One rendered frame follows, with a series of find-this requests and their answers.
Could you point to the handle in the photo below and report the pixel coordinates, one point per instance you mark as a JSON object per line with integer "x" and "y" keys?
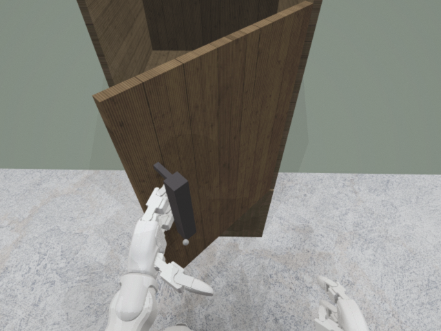
{"x": 177, "y": 189}

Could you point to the robot left hand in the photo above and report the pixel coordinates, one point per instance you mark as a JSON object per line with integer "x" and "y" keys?
{"x": 148, "y": 238}

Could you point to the cupboard door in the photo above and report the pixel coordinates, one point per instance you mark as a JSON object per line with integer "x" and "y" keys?
{"x": 216, "y": 115}

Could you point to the robot right hand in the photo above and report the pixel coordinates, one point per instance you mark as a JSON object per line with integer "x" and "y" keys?
{"x": 347, "y": 316}

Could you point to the left robot forearm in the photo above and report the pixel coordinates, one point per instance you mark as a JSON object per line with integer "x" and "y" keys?
{"x": 133, "y": 307}

